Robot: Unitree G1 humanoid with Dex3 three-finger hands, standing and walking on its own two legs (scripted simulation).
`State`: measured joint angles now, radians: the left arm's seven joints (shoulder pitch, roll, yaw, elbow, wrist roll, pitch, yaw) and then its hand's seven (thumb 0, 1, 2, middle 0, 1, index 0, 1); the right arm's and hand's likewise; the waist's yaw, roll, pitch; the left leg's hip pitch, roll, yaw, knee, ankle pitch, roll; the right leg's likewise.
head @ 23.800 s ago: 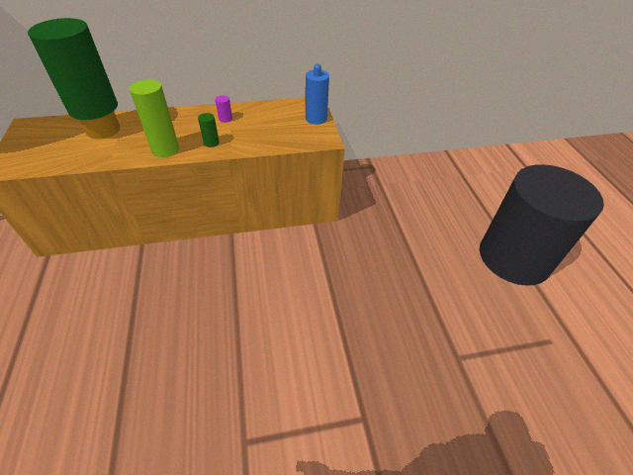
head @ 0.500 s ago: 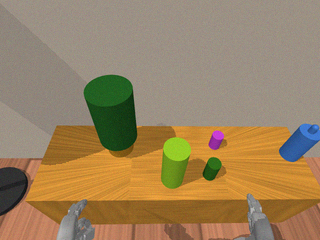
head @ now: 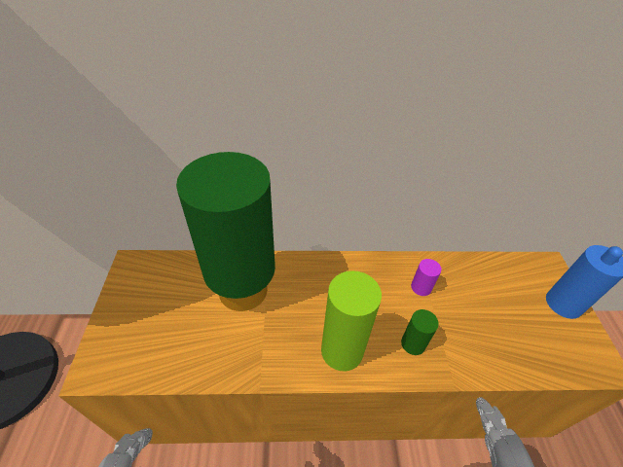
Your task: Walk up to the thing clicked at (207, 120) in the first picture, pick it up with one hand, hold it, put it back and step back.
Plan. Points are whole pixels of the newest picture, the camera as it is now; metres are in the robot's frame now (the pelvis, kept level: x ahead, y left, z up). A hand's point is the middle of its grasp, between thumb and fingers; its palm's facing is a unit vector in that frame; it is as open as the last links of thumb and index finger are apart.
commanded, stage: home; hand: right
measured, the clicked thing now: (419, 332) +0.46 -0.24 -0.30
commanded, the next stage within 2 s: stand in 1.56 s
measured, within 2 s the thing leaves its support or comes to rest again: neither
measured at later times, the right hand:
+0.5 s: hand out of the picture +0.04 -0.26 -0.12, palm faces +0.00 +0.93 -0.37, open 17.4 cm
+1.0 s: hand out of the picture +0.02 -0.27 -0.12, palm faces -0.04 +0.93 -0.36, open 17.4 cm
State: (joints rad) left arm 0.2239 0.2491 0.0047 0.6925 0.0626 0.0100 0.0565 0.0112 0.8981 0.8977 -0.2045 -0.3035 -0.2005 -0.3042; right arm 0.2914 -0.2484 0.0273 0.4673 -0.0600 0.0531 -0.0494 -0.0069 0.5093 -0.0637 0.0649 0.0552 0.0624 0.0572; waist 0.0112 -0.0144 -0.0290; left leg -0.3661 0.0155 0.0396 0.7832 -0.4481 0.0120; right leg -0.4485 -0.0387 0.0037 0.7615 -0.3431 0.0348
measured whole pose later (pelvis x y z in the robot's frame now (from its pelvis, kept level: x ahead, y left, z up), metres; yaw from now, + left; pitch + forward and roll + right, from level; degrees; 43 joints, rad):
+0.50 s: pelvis -0.01 -0.02 +0.03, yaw +0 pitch -5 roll +0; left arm 0.19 0.30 0.02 1.04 0.03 0.03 0.01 0.01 0.90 0.90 -0.20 -0.31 -0.20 -0.31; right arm 0.23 -0.31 0.00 1.03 -0.03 0.01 -0.03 0.00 0.52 -0.05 0.06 0.05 0.06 0.05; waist 0.00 -0.02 0.03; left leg -0.08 0.04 0.04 0.42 -0.26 -0.02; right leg -0.16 -0.01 -0.01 0.40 -0.16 0.01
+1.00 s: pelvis -0.01 -0.02 +0.03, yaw +0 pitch -3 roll +0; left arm 0.19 0.33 0.01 1.13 0.02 0.02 -0.01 0.01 0.90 0.90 -0.20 -0.31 -0.20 -0.31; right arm 0.23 -0.34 0.01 1.09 -0.03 0.01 -0.01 0.00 0.52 -0.05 0.06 0.05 0.06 0.05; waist 0.01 -0.02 0.03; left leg -0.11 0.04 0.04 0.41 -0.24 -0.02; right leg -0.19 -0.01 -0.01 0.37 -0.13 0.01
